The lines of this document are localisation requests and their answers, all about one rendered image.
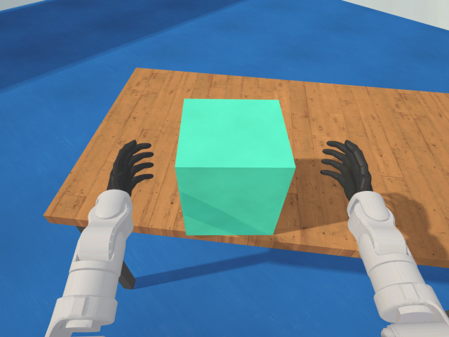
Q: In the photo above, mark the robot right upper arm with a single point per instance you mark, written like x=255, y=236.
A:
x=422, y=329

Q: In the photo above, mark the left robot forearm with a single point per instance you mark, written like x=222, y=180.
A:
x=88, y=301

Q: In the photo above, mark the robot right hand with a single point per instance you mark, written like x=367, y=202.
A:
x=354, y=175

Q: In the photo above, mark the carton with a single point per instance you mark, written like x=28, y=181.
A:
x=234, y=166

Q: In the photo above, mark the robot left hand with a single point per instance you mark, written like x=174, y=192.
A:
x=122, y=174

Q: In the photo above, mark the table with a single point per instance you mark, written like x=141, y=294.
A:
x=403, y=134

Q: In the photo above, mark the right robot forearm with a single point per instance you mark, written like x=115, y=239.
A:
x=401, y=295

